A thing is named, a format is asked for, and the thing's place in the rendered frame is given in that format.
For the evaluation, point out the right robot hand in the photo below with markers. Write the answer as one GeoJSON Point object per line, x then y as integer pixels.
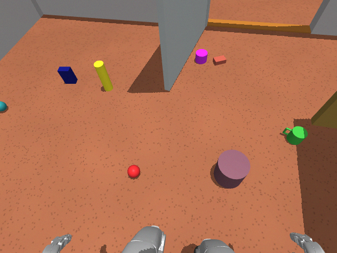
{"type": "Point", "coordinates": [306, 243]}

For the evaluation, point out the left robot hand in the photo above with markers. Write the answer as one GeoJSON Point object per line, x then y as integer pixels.
{"type": "Point", "coordinates": [57, 244]}

